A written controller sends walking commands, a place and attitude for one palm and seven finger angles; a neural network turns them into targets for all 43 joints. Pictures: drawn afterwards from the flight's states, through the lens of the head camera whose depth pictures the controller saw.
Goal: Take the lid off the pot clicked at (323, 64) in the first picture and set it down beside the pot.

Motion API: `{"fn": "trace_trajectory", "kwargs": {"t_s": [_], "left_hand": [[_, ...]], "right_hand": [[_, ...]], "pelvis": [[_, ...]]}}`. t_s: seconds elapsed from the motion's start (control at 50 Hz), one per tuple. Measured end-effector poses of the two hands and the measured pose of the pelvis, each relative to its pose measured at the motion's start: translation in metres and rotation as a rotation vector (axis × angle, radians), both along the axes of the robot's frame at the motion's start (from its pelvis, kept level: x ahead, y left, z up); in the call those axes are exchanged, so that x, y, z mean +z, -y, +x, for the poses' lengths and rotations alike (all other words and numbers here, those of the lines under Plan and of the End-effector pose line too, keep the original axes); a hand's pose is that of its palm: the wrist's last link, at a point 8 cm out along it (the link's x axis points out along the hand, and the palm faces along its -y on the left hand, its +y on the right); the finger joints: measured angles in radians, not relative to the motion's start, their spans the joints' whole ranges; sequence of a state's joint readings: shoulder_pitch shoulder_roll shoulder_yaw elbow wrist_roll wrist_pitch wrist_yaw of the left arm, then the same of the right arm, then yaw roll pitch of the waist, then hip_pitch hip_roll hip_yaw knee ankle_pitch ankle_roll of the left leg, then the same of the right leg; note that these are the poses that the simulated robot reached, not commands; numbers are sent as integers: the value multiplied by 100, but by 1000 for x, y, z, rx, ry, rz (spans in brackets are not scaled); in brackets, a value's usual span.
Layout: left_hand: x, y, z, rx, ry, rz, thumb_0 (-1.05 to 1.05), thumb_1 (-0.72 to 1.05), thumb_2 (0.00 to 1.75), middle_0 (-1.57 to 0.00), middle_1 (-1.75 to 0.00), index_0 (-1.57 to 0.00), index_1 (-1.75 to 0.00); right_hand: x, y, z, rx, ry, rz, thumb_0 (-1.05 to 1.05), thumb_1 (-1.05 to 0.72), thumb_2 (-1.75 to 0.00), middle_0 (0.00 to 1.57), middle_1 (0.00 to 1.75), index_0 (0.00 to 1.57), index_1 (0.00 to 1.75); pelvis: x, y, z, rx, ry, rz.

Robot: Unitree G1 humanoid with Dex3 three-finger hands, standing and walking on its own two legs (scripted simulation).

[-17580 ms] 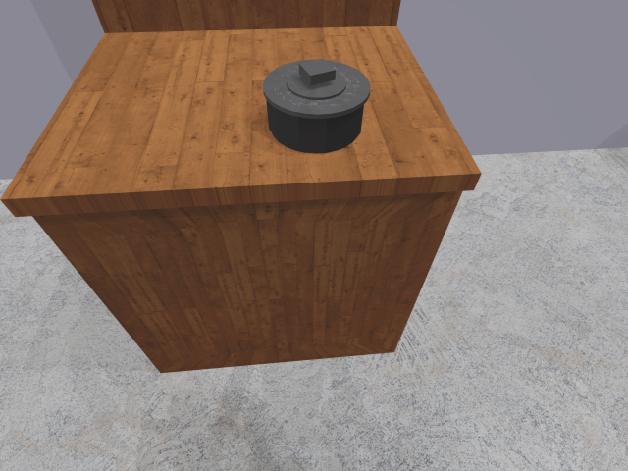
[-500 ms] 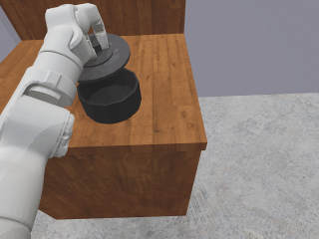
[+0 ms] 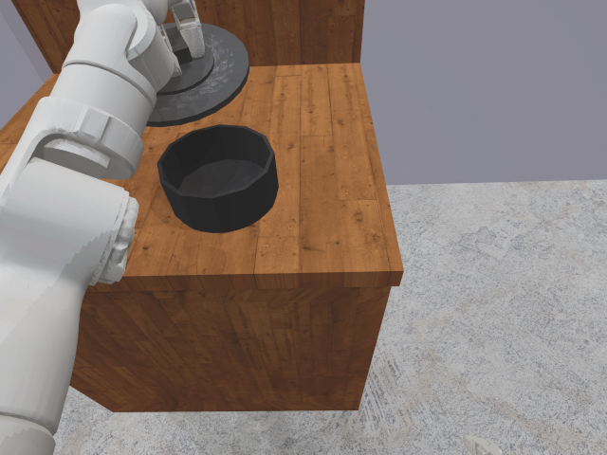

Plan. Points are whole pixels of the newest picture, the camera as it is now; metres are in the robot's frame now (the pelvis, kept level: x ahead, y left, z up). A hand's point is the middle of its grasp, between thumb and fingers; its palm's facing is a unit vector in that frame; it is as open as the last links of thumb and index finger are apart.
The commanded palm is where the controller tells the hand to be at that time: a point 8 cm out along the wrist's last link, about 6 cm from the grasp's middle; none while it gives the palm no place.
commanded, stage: lift the lid straight up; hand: left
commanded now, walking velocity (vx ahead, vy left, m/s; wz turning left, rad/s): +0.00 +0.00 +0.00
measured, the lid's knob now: (165, 49) +0.51 +0.15 +0.29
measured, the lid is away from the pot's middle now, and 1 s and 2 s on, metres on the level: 0.02 0.09 0.21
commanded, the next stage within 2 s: move the lid sideways beside the pot in 0.36 s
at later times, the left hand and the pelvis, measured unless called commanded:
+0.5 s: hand (166, 32) +0.49 +0.13 +0.32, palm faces -0.14 -0.13 -0.98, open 6.8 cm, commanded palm +0.47 +0.14 +0.38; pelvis +0.01 +0.00 +0.00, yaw +0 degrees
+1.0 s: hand (103, 46) +0.48 +0.20 +0.31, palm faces -0.14 -0.09 -0.99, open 6.8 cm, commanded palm +0.47 +0.19 +0.38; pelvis +0.00 +0.00 +0.00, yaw +1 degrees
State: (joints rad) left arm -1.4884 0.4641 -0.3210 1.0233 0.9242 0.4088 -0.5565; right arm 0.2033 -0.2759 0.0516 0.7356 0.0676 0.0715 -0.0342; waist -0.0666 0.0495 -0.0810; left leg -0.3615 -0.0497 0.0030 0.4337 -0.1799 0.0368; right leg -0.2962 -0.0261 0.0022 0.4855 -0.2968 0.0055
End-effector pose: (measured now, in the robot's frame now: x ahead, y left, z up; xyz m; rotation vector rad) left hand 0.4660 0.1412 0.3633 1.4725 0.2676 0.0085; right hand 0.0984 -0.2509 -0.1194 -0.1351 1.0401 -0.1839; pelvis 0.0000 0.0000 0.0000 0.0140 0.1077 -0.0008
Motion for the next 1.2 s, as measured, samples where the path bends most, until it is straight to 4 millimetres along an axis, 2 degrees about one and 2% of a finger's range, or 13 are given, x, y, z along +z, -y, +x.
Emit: {"fn": "trace_trajectory", "kwargs": {"t_s": [0.14, 0.3, 0.44, 0.58, 0.66, 0.74, 0.84, 0.96, 1.2], "left_hand": [[12, 6, 0, 13, 17, -2, 5, 19, 92, -55, -88, -79, -99], [21, 6, 6, 34, 33, -22, 5, 19, 92, -55, -88, -79, -99], [15, 4, 9, 48, 18, -21, 5, 19, 91, -55, -88, -79, -99], [11, 3, 12, 13, 20, 3, 5, 19, 91, -55, -88, -80, -99], [12, -5, 13, 9, 29, -6, 5, 19, 91, -55, -88, -80, -99], [12, -21, 12, 52, 23, -9, 5, 19, 91, -55, -88, -80, -99], [11, -42, 7, 94, 24, 18, 4, 19, 91, -55, -88, -80, -99], [6, -57, 1, 107, 12, 29, 5, 19, 91, -54, -88, -80, -100], [9, -68, 4, 95, 19, 30, 4, 19, 92, -55, -88, -80, -100]], "right_hand": [[-1, -3, -1, 0, 4, 6, 1, -90, -90, 20, 30, 20, 30], [-2, 4, -10, -17, -21, -6, 1, -90, -90, 20, 30, 20, 30], [-3, 11, -13, -23, -48, -13, 1, -90, -90, 20, 30, 20, 30], [0, 13, -3, -26, -28, -19, 1, -90, -90, 20, 30, 20, 30], [2, 13, 4, -26, -13, -20, 1, -90, -90, 20, 30, 20, 30], [3, 13, 10, -27, -9, -18, 1, -90, -90, 20, 30, 20, 30], [4, 12, 13, -16, -17, -15, 1, -90, -90, 20, 30, 20, 30], [4, 9, 14, 2, -31, -16, 1, -90, -90, 20, 30, 20, 30], [2, 2, 0, -16, -47, -16, 1, -90, -90, 20, 30, 20, 30]], "pelvis": [[0, 0, -1, 1, -5, 0], [1, 2, 2, -8, -18, 2], [1, 4, 6, -7, -17, 2], [0, 6, 8, -9, -18, 2], [0, 7, 9, -12, -19, 2], [0, 7, 10, -14, -19, 1], [-1, 6, 9, -7, -19, -2], [-1, 4, 6, 8, -15, -6], [-1, -1, 2, 9, -29, -11]]}}
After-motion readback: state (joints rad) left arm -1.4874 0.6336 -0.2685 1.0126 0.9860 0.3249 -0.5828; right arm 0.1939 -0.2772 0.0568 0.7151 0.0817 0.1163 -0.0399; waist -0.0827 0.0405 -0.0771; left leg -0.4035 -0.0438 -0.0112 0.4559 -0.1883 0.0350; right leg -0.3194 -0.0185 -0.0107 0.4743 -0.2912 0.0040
